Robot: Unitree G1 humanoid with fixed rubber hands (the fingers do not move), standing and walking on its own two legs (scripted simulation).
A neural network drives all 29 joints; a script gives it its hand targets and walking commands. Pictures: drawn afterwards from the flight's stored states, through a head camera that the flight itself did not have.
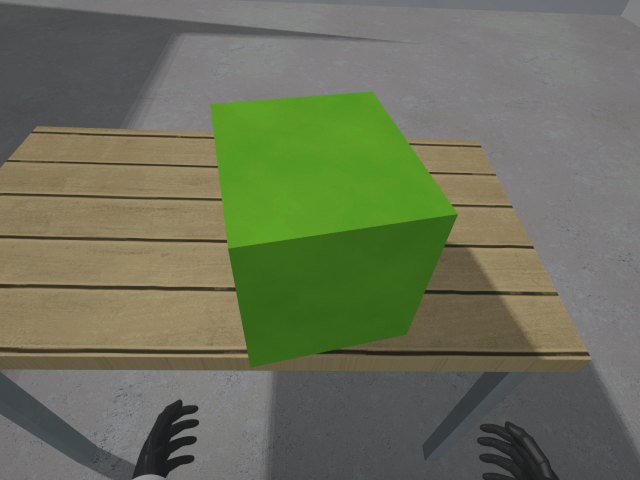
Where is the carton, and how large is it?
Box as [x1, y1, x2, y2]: [210, 92, 457, 367]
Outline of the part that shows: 372,92 210,104 227,244 250,367 405,334 408,329 457,213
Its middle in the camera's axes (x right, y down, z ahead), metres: -0.01 -0.02 +0.57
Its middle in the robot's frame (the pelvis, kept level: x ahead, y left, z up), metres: +0.45 +0.03 +0.07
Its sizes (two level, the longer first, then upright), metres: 0.274 0.241 0.258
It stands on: a table, 0.72 m high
